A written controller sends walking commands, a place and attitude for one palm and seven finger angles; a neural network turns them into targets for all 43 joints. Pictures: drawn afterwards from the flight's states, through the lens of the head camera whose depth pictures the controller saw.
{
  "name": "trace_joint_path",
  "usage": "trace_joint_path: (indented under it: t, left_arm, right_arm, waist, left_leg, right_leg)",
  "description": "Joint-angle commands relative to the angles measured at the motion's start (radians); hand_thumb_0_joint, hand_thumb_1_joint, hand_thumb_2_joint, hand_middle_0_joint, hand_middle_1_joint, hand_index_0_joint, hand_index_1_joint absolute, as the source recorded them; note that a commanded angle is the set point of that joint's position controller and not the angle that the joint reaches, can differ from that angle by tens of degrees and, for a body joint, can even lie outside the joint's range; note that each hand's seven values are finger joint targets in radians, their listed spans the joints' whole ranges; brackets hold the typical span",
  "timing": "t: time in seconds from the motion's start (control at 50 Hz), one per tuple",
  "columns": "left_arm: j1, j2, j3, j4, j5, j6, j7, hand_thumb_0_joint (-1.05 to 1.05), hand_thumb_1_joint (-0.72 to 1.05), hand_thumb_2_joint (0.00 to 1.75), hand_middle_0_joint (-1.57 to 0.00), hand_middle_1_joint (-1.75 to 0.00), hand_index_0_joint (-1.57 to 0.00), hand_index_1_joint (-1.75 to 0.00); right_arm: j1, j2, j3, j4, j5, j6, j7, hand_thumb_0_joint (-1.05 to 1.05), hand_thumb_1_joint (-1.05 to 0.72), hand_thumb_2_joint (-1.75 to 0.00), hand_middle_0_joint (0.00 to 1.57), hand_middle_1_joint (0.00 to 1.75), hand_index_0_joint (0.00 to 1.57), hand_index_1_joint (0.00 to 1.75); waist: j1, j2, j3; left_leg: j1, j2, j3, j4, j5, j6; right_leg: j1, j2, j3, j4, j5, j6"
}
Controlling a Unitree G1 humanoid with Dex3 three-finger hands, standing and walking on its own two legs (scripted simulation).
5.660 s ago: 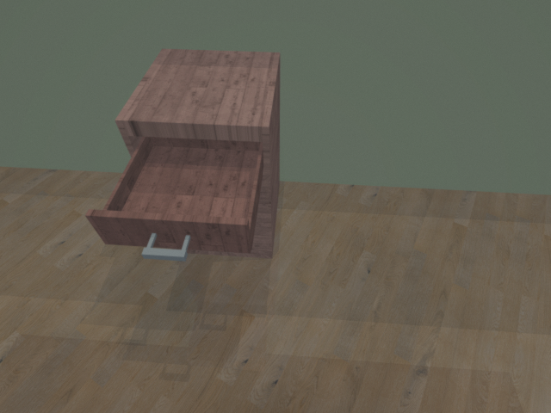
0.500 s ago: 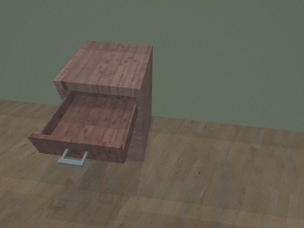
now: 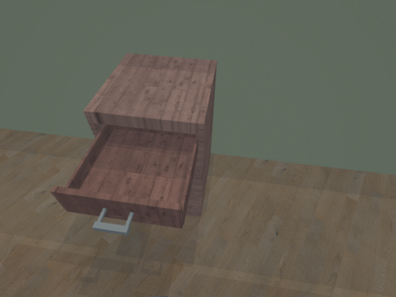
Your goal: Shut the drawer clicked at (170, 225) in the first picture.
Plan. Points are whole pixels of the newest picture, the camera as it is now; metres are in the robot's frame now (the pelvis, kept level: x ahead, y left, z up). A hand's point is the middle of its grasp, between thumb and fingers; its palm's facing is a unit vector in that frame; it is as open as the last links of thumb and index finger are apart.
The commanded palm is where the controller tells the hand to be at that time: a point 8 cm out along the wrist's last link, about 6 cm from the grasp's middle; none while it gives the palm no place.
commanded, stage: shuffle to correct the standing spot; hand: left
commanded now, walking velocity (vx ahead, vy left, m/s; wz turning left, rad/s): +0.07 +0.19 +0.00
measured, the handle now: (114, 221) +0.34 +0.28 -0.19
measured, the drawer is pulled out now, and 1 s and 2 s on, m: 0.30 0.30 0.30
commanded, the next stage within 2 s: come to a stop and stand still in 0.16 s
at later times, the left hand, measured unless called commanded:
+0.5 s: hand out of the picture +0.07 +0.24 -0.16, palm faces +0.02 -0.97 -0.25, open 7.3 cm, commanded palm none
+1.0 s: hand out of the picture +0.02 +0.25 -0.16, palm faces -0.01 -0.99 -0.16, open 7.4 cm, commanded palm none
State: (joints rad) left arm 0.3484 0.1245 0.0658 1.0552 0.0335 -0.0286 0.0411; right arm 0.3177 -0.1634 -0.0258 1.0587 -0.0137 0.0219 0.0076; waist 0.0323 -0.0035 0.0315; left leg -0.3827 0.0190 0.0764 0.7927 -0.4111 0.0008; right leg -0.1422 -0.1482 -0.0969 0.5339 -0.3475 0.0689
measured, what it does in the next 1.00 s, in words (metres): steps to the left: left foot, then right foot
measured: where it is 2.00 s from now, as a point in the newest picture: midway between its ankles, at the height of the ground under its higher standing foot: outside the picture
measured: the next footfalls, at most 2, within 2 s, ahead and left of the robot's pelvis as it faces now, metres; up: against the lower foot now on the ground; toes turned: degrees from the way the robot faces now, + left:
left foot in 0.06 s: +0.11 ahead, +0.14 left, +0.00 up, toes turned +5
right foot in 0.36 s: +0.08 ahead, +0.00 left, +0.00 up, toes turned -6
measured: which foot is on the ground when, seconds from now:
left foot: up 0.00-0.04, down 0.06-0.36, up 0.38-0.56, down 0.58-1.00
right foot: down 0.00-0.06, up 0.08-0.34, down 0.36-1.00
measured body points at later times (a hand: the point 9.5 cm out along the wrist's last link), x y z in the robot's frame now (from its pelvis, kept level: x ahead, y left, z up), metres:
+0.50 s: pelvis +0.05 +0.06 +0.00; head +0.04 +0.04 +0.45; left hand +0.07 +0.29 -0.14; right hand +0.05 -0.15 -0.17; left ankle +0.06 +0.18 -0.71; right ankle +0.03 +0.00 -0.73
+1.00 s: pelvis +0.04 +0.10 +0.01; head +0.03 +0.09 +0.46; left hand +0.02 +0.30 -0.15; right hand +0.00 -0.10 -0.16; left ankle +0.06 +0.22 -0.73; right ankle +0.04 +0.00 -0.73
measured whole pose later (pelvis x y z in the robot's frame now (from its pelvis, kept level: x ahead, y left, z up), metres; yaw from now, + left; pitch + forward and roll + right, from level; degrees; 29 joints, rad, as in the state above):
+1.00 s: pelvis +0.04 +0.10 +0.01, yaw -4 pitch -2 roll +1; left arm 0.35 0.10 0.01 1.14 0.02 -0.01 0.03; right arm 0.33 -0.10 0.01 1.14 -0.01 -0.01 -0.03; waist 0.01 0.01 0.01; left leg -0.16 0.02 0.08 0.39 -0.18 0.00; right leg -0.16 -0.02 -0.11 0.43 -0.23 -0.03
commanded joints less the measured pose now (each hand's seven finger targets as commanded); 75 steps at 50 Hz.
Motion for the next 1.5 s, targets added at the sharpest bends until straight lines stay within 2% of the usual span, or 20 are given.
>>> trace_joint_path:
  t: [0.0, 0.02, 0.04, 0.06, 0.08, 0.14, 0.26, 0.3, 0.34, 0.36, 0.46, 0.52, 0.58, 0.86, 1.28, 1.3, 1.32, 1.36, 1.38, 1.48]
  left_arm:
    - [-0.057, 0.190, 0.040, -0.061, 0.002, 0.026, -0.003, 0.00, 0.90, 0.90, -0.20, -0.30, -0.20, -0.30]
    - [-0.043, 0.153, 0.032, -0.070, 0.001, 0.036, -0.008, 0.00, 0.90, 0.90, -0.20, -0.30, -0.20, -0.30]
    - [-0.031, 0.102, 0.027, -0.090, -0.006, 0.045, -0.010, 0.00, 0.90, 0.90, -0.20, -0.30, -0.20, -0.30]
    - [-0.036, 0.080, 0.021, -0.103, -0.005, 0.045, -0.007, 0.00, 0.90, 0.90, -0.20, -0.30, -0.20, -0.30]
    - [-0.043, 0.075, 0.020, -0.109, -0.006, 0.038, -0.008, 0.00, 0.90, 0.90, -0.20, -0.30, -0.20, -0.30]
    - [0.034, 0.071, 0.016, -0.049, -0.003, 0.032, -0.010, 0.00, 0.90, 0.90, -0.20, -0.30, -0.20, -0.30]
    - [0.082, 0.030, -0.011, -0.044, -0.007, 0.029, 0.003, 0.00, 0.90, 0.90, -0.20, -0.30, -0.20, -0.30]
    - [0.122, 0.029, -0.018, -0.029, -0.002, 0.014, 0.008, 0.00, 0.90, 0.90, -0.20, -0.30, -0.20, -0.30]
    - [0.088, 0.134, -0.014, -0.035, 0.003, -0.004, 0.014, 0.00, 0.90, 0.90, -0.20, -0.30, -0.20, -0.30]
    - [0.060, 0.157, -0.020, -0.044, -0.005, -0.005, 0.008, 0.00, 0.90, 0.90, -0.20, -0.30, -0.20, -0.30]
    - [-0.017, 0.116, -0.030, -0.036, -0.005, -0.012, 0.009, 0.00, 0.90, 0.90, -0.20, -0.30, -0.20, -0.30]
    - [-0.012, 0.138, -0.028, -0.017, -0.015, -0.002, 0.001, 0.00, 0.90, 0.90, -0.20, -0.30, -0.20, -0.30]
    - [0.035, 0.092, -0.031, -0.005, -0.026, 0.010, -0.002, 0.00, 0.90, 0.90, -0.20, -0.30, -0.20, -0.30]
    - [0.065, 0.055, -0.048, 0.060, -0.015, 0.006, -0.005, 0.00, 0.90, 0.90, -0.20, -0.30, -0.20, -0.30]
    - [0.123, 0.041, -0.053, 0.078, -0.014, -0.001, 0.000, 0.00, 0.90, 0.90, -0.20, -0.30, -0.20, -0.30]
    - [0.145, 0.093, -0.065, 0.081, 0.000, -0.029, 0.029, 0.00, 0.90, 0.90, -0.20, -0.30, -0.20, -0.30]
    - [0.104, 0.146, -0.055, 0.065, -0.004, -0.039, 0.025, 0.00, 0.90, 0.90, -0.20, -0.30, -0.20, -0.30]
    - [0.097, 0.103, -0.059, 0.044, -0.015, -0.039, 0.016, 0.00, 0.90, 0.90, -0.20, -0.30, -0.20, -0.30]
    - [0.075, 0.098, -0.058, 0.033, -0.019, -0.032, 0.015, 0.00, 0.90, 0.90, -0.20, -0.30, -0.20, -0.30]
    - [0.038, 0.093, -0.046, -0.007, -0.012, 0.005, 0.008, 0.00, 0.90, 0.90, -0.20, -0.30, -0.20, -0.30]
  right_arm:
    - [0.171, -0.062, -0.017, -0.021, -0.003, -0.019, 0.006, 0.00, -0.90, -0.90, 0.20, 0.30, 0.20, 0.30]
    - [0.219, -0.120, -0.033, -0.016, -0.010, -0.023, 0.001, 0.00, -0.90, -0.90, 0.20, 0.30, 0.20, 0.30]
    - [0.268, -0.207, -0.053, -0.026, -0.023, -0.028, -0.006, 0.00, -0.90, -0.90, 0.20, 0.30, 0.20, 0.30]
    - [0.232, -0.232, -0.056, -0.041, -0.016, -0.017, -0.013, 0.00, -0.90, -0.90, 0.20, 0.30, 0.20, 0.30]
    - [0.126, -0.201, -0.051, -0.075, -0.018, -0.013, -0.011, 0.00, -0.90, -0.90, 0.20, 0.30, 0.20, 0.30]
    - [-0.054, -0.104, -0.018, -0.130, -0.023, -0.028, -0.016, 0.00, -0.90, -0.90, 0.20, 0.30, 0.20, 0.30]
    - [-0.011, -0.098, -0.016, -0.114, -0.019, -0.025, -0.019, 0.00, -0.90, -0.90, 0.20, 0.30, 0.20, 0.30]
    - [0.002, -0.080, -0.010, -0.101, -0.009, -0.028, -0.020, 0.00, -0.90, -0.90, 0.20, 0.30, 0.20, 0.30]
    - [0.021, -0.020, -0.001, -0.099, 0.006, -0.027, -0.017, 0.00, -0.90, -0.90, 0.20, 0.30, 0.20, 0.30]
    - [0.017, -0.042, -0.007, -0.090, -0.002, -0.019, -0.019, 0.00, -0.90, -0.90, 0.20, 0.30, 0.20, 0.30]
    - [0.040, -0.003, 0.006, -0.015, 0.006, -0.006, -0.022, 0.00, -0.90, -0.90, 0.20, 0.30, 0.20, 0.30]
    - [0.063, 0.011, 0.010, 0.024, 0.009, -0.015, -0.025, 0.00, -0.90, -0.90, 0.20, 0.30, 0.20, 0.30]
    - [0.047, -0.057, 0.009, 0.021, 0.001, -0.038, -0.042, 0.00, -0.90, -0.90, 0.20, 0.30, 0.20, 0.30]
    - [0.066, -0.027, 0.020, 0.052, 0.002, -0.037, -0.039, 0.00, -0.90, -0.90, 0.20, 0.30, 0.20, 0.30]
    - [0.130, 0.003, 0.022, 0.062, -0.002, -0.032, -0.036, 0.00, -0.90, -0.90, 0.20, 0.30, 0.20, 0.30]
    - [-0.042, -0.046, 0.025, -0.008, -0.003, -0.051, -0.020, 0.00, -0.90, -0.90, 0.20, 0.30, 0.20, 0.30]
    - [0.015, -0.016, 0.026, -0.041, 0.008, -0.052, -0.025, 0.00, -0.90, -0.90, 0.20, 0.30, 0.20, 0.30]
    - [0.130, 0.012, 0.027, -0.002, 0.001, -0.056, -0.028, 0.00, -0.90, -0.90, 0.20, 0.30, 0.20, 0.30]
    - [0.121, -0.007, 0.024, -0.001, 0.001, -0.051, -0.029, 0.00, -0.90, -0.90, 0.20, 0.30, 0.20, 0.30]
    - [0.096, -0.034, 0.011, -0.024, -0.007, -0.025, -0.024, 0.00, -0.90, -0.90, 0.20, 0.30, 0.20, 0.30]
  waist:
    - [-0.097, -0.100, 0.069]
    - [-0.111, 0.113, 0.047]
    - [-0.121, 0.379, 0.029]
    - [-0.112, 0.340, 0.012]
    - [-0.071, 0.216, 0.046]
    - [-0.002, 0.163, 0.001]
    - [0.003, 0.059, -0.047]
    - [0.028, -0.061, -0.070]
    - [-0.011, -0.322, -0.015]
    - [-0.024, -0.225, -0.006]
    - [-0.054, -0.145, 0.028]
    - [-0.055, -0.061, 0.008]
    - [-0.012, 0.102, -0.029]
    - [-0.020, 0.008, 0.072]
    - [-0.028, -0.017, 0.096]
    - [0.028, -0.049, 0.170]
    - [-0.063, -0.031, 0.076]
    - [-0.066, -0.051, -0.091]
    - [-0.063, -0.080, -0.086]
    - [-0.055, -0.040, 0.119]
  left_leg:
    - [0.291, -0.025, 0.060, -0.246, 0.209, -0.018]
    - [0.311, 0.037, -0.042, -0.324, 0.104, -0.005]
    - [0.266, 0.254, -0.389, -0.535, 0.000, 0.084]
    - [0.161, 0.310, -0.476, -0.636, -0.120, 0.159]
    - [0.083, 0.307, -0.423, -0.640, -0.195, 0.194]
    - [0.010, 0.232, -0.248, -0.587, 0.060, 0.184]
    - [0.089, 0.214, -0.157, -0.490, 0.358, 0.214]
    - [0.036, 0.187, -0.130, -0.399, 0.302, 0.159]
    - [-0.091, 0.016, 0.000, -0.226, 0.032, 0.017]
    - [-0.026, 0.001, -0.033, -0.135, -0.050, -0.001]
    - [0.039, 0.021, -0.039, -0.084, 0.001, -0.012]
    - [0.189, 0.016, -0.016, -0.344, 0.226, -0.022]
    - [0.226, 0.140, -0.122, -0.412, 0.588, 0.029]
    - [0.152, 0.096, -0.105, -0.509, 0.202, 0.022]
    - [0.136, 0.065, -0.083, -0.484, 0.131, 0.017]
    - [-0.004, 0.068, -0.046, -0.244, 0.141, -0.022]
    - [0.098, 0.045, -0.060, -0.278, 0.177, -0.030]
    - [0.160, 0.039, -0.060, -0.299, 0.188, -0.004]
    - [0.157, 0.039, -0.064, -0.295, 0.179, -0.003]
    - [0.057, 0.038, -0.097, -0.343, 0.067, 0.013]
  right_leg:
    - [-0.330, -0.081, 0.036, -0.041, -0.020, -0.139]
    - [-0.376, -0.010, -0.012, 0.144, -0.124, -0.120]
    - [-0.468, 0.126, -0.064, 0.439, -0.345, -0.078]
    - [-0.460, 0.128, 0.043, 0.607, -0.340, -0.106]
    - [-0.453, 0.083, 0.059, 0.669, -0.260, -0.132]
    - [-0.363, 0.044, 0.049, 0.678, -0.093, -0.124]
    - [-0.165, 0.077, 0.012, 0.203, -0.075, -0.106]
    - [0.004, 0.069, 0.036, -0.068, 0.117, -0.096]
    - [0.031, -0.216, 0.398, -0.264, 0.289, -0.194]
    - [-0.056, -0.270, 0.390, -0.270, 0.366, -0.277]
    - [-0.058, -0.112, 0.144, -0.198, 0.679, -0.264]
    - [-0.066, -0.047, 0.088, -0.115, 0.571, -0.209]
    - [-0.056, 0.047, 0.066, -0.085, 0.301, -0.123]
    - [-0.063, 0.043, 0.088, -0.209, 0.129, -0.117]
    - [-0.135, 0.038, 0.117, -0.240, -0.004, -0.123]
    - [-0.142, -0.026, 0.186, -0.235, 0.374, -0.081]
    - [-0.091, -0.112, 0.201, -0.220, 0.620, -0.128]
    - [-0.011, -0.058, 0.144, -0.175, 0.410, -0.144]
    - [-0.025, -0.046, 0.138, -0.194, 0.252, -0.144]
    - [-0.216, 0.002, 0.127, -0.221, -0.183, -0.131]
